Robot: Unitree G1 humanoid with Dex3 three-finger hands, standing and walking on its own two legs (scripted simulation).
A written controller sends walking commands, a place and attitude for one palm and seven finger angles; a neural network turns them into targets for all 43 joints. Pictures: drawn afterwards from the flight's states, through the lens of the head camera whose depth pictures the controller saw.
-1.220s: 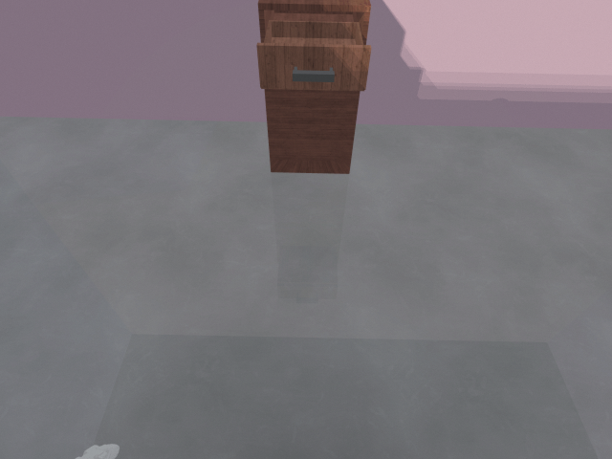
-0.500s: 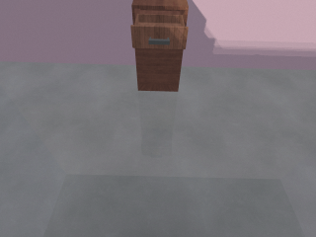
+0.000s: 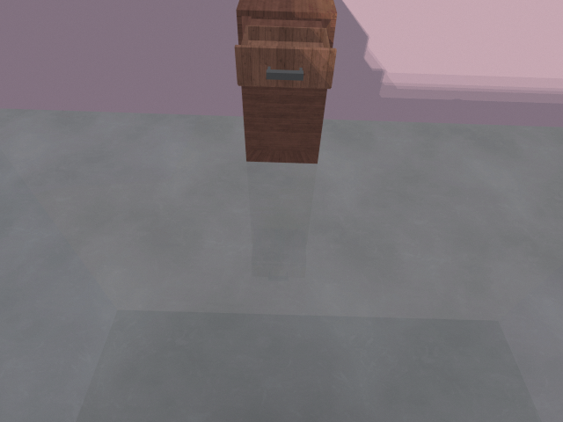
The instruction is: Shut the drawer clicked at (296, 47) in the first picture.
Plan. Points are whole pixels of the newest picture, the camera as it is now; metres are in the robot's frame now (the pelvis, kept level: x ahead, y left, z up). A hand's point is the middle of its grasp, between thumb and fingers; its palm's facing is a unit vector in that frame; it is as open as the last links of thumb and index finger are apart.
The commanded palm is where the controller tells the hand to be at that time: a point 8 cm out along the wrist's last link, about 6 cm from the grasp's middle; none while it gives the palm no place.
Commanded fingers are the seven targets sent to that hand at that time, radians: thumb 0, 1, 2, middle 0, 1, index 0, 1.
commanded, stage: look at it before walking up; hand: left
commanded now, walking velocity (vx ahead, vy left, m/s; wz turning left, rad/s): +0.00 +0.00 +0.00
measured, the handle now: (284, 72) +1.24 +0.06 -0.09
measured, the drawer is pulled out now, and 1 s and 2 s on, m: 0.30 0.30 0.30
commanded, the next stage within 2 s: walk to a spot facing it in 0.22 s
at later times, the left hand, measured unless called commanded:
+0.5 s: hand out of the picture +0.04 +0.22 -0.18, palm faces -0.01 -0.97 -0.25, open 7.4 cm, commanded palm none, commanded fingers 0.00 0.90 0.90 -0.20 -0.30 -0.20 -0.30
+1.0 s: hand (217, 370) +0.25 +0.13 -0.19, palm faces -0.15 -0.96 -0.23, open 7.3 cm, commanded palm none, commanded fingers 0.00 0.90 0.90 -0.20 -0.30 -0.20 -0.30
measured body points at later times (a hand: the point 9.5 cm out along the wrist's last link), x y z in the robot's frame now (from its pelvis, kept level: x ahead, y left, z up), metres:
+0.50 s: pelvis +0.02 +0.01 -0.01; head +0.00 +0.01 +0.44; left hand +0.04 +0.27 -0.16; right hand +0.06 -0.26 -0.15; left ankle +0.01 +0.14 -0.74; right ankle +0.01 -0.11 -0.74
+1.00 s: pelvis +0.15 -0.05 -0.02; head +0.18 -0.05 +0.42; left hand +0.25 +0.18 -0.17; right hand +0.02 -0.25 -0.18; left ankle +0.08 +0.10 -0.66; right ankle +0.19 -0.15 -0.74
